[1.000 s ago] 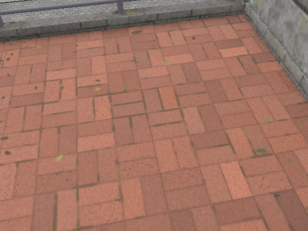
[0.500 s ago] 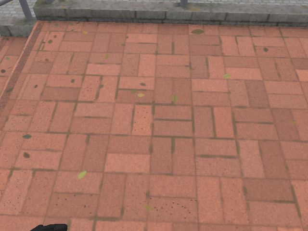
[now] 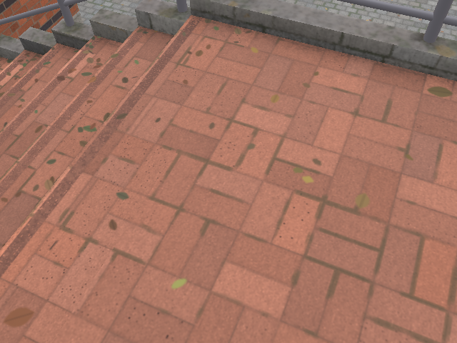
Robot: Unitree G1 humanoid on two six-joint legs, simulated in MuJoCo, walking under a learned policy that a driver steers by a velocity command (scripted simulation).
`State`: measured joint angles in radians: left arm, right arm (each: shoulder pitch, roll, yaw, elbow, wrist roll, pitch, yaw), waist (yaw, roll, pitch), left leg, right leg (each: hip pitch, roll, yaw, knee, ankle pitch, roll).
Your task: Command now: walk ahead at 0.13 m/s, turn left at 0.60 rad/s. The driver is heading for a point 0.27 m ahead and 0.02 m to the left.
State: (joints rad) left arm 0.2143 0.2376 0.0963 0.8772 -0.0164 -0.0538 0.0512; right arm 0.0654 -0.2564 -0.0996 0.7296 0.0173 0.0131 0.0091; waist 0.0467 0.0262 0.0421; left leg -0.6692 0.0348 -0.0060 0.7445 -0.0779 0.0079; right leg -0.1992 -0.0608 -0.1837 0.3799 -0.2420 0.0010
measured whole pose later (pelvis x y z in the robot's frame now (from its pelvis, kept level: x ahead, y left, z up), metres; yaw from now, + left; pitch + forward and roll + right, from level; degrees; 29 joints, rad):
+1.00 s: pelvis +0.11 +0.00 -0.01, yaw +9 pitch -1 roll +0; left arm 0.16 0.22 0.04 0.96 0.00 -0.02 0.02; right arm 0.15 -0.20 -0.06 0.90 0.00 0.01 -0.03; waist 0.01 0.00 0.04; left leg -0.28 -0.04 -0.05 0.53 -0.23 0.01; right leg -0.20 -0.01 -0.01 0.54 -0.32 0.00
